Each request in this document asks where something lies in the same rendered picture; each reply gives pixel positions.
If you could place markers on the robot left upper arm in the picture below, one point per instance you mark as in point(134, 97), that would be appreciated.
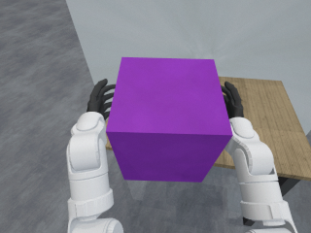
point(98, 225)

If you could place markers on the carton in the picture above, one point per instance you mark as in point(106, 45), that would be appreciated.
point(168, 120)

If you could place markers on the robot right forearm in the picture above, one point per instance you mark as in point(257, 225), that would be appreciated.
point(262, 200)

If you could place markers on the robot left hand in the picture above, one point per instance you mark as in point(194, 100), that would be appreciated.
point(97, 98)

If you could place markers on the table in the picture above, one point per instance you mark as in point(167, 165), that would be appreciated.
point(267, 106)

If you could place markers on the robot right hand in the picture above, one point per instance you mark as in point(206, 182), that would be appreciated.
point(233, 102)

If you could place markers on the robot left forearm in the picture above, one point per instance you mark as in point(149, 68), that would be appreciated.
point(87, 167)

